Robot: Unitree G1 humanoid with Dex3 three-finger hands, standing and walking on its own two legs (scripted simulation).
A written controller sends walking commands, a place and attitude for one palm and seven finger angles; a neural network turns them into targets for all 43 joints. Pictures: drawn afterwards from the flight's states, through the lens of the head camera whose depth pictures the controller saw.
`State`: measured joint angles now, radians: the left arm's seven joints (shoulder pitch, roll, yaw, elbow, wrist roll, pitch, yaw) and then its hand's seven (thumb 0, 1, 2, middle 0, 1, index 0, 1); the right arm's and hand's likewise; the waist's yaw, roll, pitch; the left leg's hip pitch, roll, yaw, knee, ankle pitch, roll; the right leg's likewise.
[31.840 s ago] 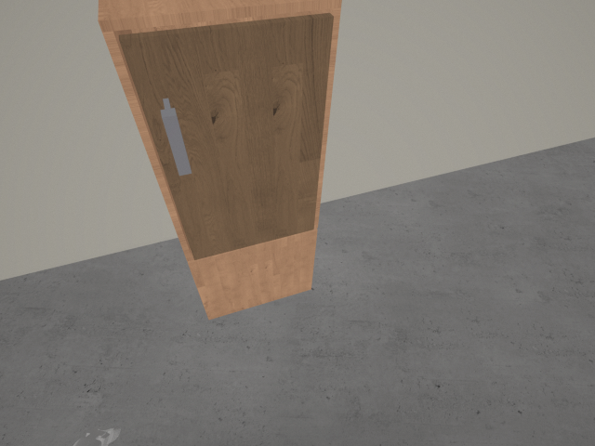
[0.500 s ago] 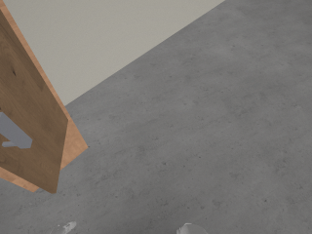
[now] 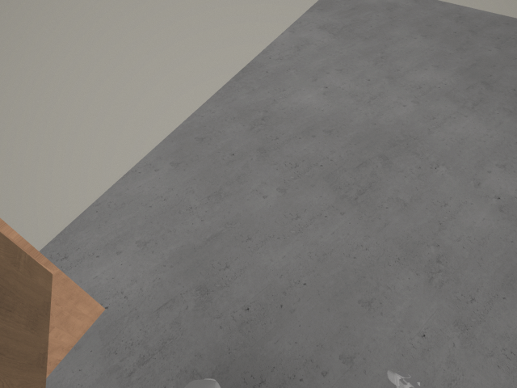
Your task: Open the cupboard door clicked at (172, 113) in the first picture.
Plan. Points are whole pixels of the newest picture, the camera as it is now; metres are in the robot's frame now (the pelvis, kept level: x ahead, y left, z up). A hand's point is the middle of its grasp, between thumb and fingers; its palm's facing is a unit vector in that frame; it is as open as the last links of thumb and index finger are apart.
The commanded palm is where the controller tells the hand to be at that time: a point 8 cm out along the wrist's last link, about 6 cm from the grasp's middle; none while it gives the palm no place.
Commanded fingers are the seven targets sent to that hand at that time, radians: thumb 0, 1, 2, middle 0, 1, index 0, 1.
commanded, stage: walk to a spot facing it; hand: left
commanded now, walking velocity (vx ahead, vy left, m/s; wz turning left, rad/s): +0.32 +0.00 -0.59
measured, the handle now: out of the picture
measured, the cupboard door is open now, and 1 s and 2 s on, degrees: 48 48 48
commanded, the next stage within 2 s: turn to face it in 1.30 s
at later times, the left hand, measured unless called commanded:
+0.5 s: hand (244, 246) +0.42 +0.07 -0.17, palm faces -0.35 -0.91 -0.21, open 7.4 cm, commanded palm none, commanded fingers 0.00 0.90 0.90 -0.20 -0.30 -0.20 -0.30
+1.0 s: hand (263, 243) +0.43 +0.03 -0.17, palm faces -0.27 -0.94 -0.18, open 7.4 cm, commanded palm none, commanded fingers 0.00 0.90 0.90 -0.20 -0.30 -0.20 -0.30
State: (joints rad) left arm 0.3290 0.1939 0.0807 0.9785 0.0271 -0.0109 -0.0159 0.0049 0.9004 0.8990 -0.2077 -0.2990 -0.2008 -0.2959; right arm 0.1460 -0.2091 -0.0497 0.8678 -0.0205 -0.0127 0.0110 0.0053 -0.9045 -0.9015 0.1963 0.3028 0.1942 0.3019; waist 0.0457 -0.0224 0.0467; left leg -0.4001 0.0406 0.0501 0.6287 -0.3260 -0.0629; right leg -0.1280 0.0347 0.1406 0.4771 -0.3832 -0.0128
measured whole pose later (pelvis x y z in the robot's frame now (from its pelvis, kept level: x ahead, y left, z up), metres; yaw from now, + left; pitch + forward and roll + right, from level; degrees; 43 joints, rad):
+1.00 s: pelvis +0.45 -0.15 -0.01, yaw -23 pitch +1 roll +0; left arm 0.44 0.14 0.03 1.13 0.02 -0.08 0.02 0.00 0.91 0.90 -0.20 -0.30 -0.20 -0.30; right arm 0.07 -0.16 -0.03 0.97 -0.02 -0.02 0.03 0.00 -0.91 -0.90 0.19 0.30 0.19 0.30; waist 0.05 -0.01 0.04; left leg -0.53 0.06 0.12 0.70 -0.22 0.00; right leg 0.10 0.07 -0.02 0.30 -0.42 -0.08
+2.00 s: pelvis +0.78 -0.32 -0.02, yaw -16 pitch +2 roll -1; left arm 0.15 0.22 0.08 0.96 0.02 0.04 0.02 0.00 0.92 0.90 -0.20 -0.30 -0.20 -0.30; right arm 0.17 -0.21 -0.05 0.92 -0.03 0.01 0.00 0.00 -0.91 -0.90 0.19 0.30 0.19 0.30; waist -0.03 -0.05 0.04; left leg -0.44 0.04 0.11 0.71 -0.30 0.05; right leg -0.44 -0.09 -0.12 1.10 -0.55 0.05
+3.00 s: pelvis +0.76 -0.40 +0.00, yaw +19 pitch +1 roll +0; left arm 0.18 0.25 0.08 0.91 0.02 0.05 0.01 0.01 0.91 0.90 -0.20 -0.30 -0.20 -0.29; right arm 0.13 -0.22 -0.04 0.90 -0.03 0.04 0.01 0.00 -0.90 -0.90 0.20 0.30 0.20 0.30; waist 0.01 0.00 0.09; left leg -0.30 -0.01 0.00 0.52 -0.24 0.01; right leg -0.48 -0.09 -0.02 1.00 -0.42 0.08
